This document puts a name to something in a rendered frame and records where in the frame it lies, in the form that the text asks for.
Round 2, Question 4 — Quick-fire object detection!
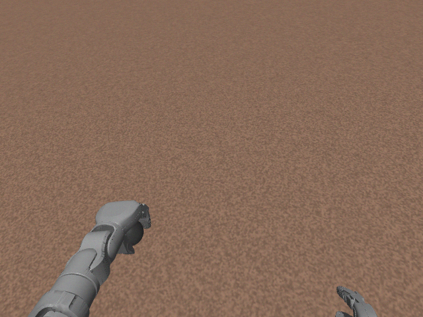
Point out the left robot hand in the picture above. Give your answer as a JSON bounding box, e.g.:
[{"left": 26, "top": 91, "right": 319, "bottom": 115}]
[{"left": 95, "top": 200, "right": 151, "bottom": 254}]

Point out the right robot hand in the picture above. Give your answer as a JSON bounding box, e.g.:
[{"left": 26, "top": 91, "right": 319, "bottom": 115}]
[{"left": 335, "top": 286, "right": 377, "bottom": 317}]

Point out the left robot arm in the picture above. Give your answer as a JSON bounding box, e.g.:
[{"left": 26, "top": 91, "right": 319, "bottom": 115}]
[{"left": 27, "top": 221, "right": 124, "bottom": 317}]

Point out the ball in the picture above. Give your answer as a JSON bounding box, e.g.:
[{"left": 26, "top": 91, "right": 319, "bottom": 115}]
[{"left": 126, "top": 221, "right": 143, "bottom": 246}]

